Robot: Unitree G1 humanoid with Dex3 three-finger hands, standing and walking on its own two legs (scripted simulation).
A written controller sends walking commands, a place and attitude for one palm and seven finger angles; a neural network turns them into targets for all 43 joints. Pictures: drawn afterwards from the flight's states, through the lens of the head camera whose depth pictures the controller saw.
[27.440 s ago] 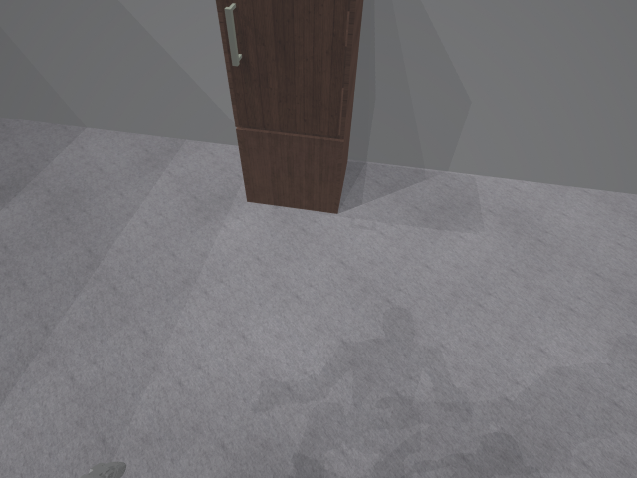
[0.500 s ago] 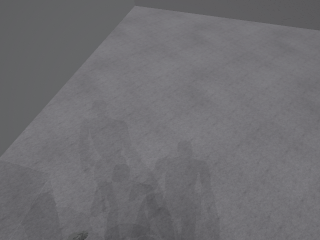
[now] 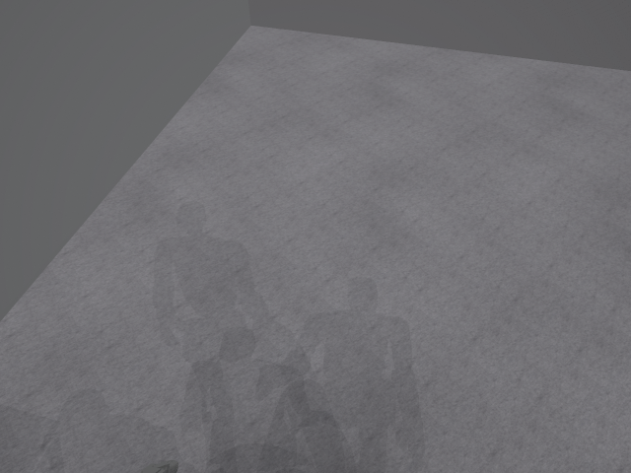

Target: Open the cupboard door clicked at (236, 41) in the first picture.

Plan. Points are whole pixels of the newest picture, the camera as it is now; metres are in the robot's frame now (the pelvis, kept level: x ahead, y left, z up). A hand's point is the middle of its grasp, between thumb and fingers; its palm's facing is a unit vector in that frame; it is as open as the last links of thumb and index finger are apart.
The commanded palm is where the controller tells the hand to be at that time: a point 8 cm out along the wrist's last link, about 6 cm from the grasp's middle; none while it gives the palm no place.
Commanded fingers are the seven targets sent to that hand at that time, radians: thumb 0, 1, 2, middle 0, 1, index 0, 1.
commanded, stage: turn to face it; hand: left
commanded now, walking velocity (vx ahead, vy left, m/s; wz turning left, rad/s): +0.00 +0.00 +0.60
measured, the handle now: out of the picture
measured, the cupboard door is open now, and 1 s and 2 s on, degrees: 44 44 44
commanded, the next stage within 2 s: none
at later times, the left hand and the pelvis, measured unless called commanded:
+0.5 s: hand (173, 463) +0.16 +0.21 -0.15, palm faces +0.29 -0.92 -0.26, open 7.3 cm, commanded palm none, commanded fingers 0.00 0.90 0.90 -0.20 -0.30 -0.20 -0.30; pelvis +0.11 -0.03 +0.01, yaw +17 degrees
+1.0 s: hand out of the picture +0.06 +0.16 -0.16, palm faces +0.60 -0.75 -0.27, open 7.3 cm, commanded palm none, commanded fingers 0.00 0.90 0.90 -0.20 -0.30 -0.20 -0.30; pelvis +0.14 -0.06 +0.01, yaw +37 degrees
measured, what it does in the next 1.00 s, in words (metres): walks ahead, turning left: left foot, then right foot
